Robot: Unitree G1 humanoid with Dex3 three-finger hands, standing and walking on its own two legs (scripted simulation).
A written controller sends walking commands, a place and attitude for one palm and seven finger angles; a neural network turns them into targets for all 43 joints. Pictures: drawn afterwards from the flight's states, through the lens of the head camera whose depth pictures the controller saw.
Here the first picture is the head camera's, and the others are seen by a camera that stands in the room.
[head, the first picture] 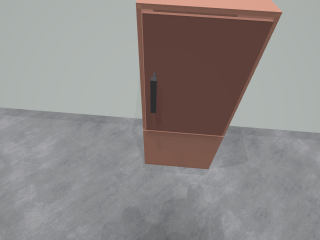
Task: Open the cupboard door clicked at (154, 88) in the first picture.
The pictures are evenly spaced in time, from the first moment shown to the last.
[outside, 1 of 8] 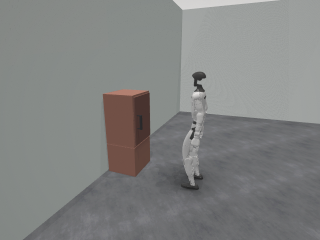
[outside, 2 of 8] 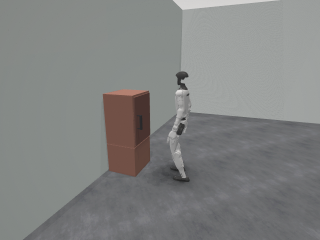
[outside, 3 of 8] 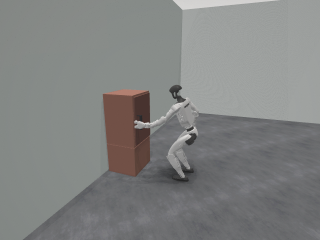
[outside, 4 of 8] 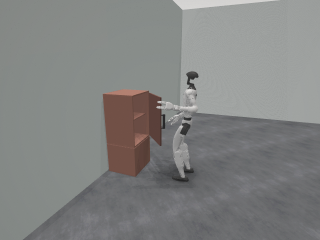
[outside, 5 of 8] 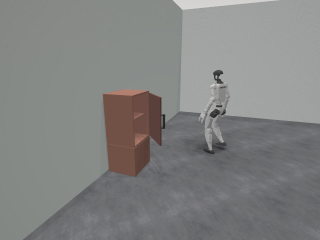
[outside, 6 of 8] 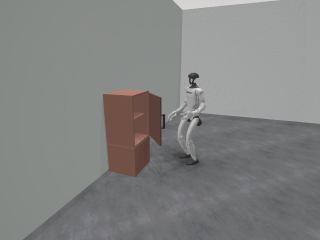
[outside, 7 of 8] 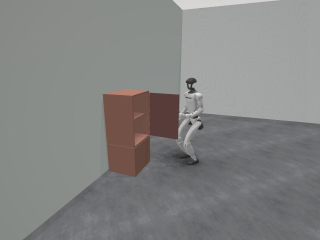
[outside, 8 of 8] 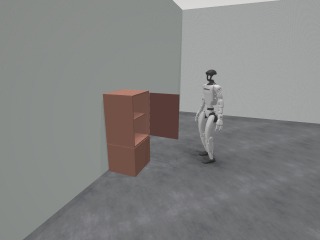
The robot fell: no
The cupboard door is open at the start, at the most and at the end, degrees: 0 88 88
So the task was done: yes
